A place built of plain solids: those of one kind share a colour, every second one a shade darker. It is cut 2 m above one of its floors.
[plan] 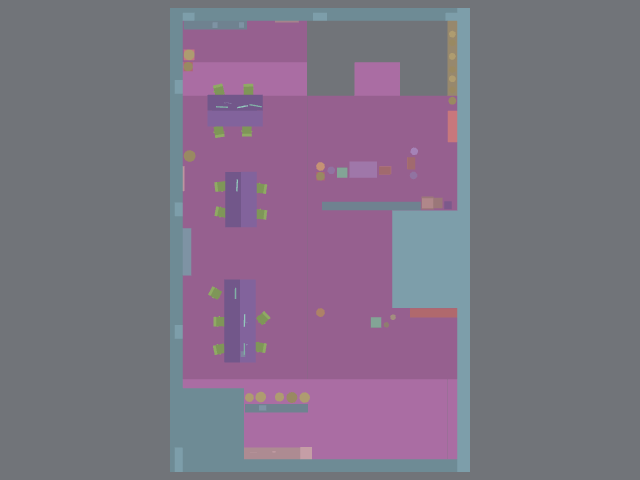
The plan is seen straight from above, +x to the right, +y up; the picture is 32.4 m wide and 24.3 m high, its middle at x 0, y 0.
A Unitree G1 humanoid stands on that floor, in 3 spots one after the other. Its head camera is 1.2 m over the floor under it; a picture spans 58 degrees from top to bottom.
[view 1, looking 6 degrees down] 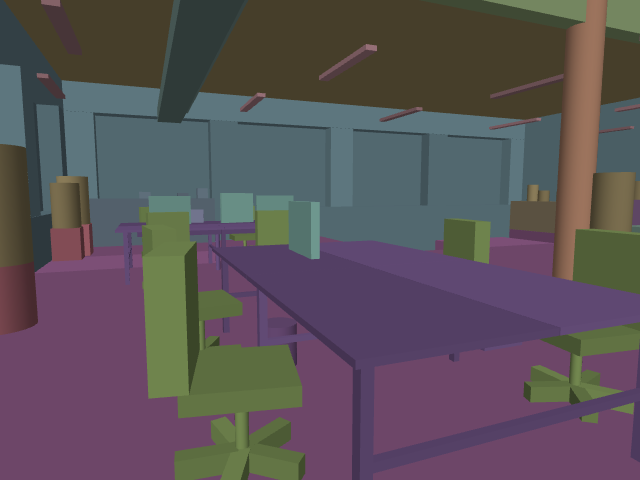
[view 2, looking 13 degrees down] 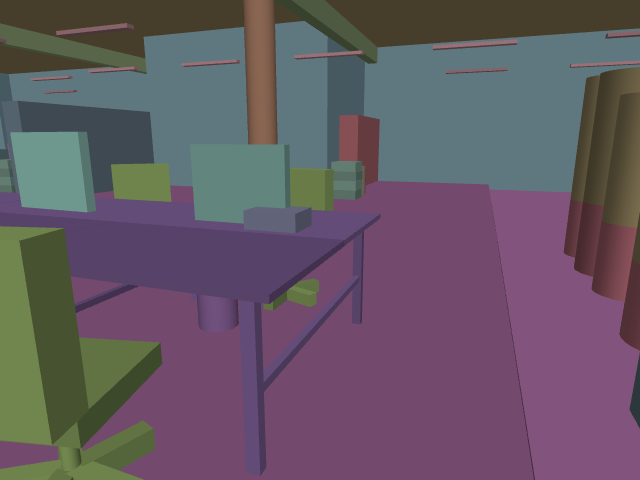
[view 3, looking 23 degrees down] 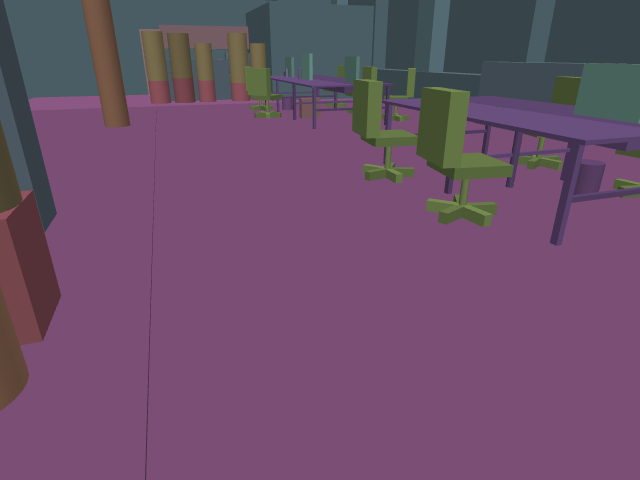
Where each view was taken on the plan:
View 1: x -5.33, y -0.40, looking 68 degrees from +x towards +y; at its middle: floor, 11.48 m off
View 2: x -5.97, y -6.78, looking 20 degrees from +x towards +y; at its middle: desk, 2.06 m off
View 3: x -0.85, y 5.40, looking -109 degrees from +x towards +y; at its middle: floor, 3.07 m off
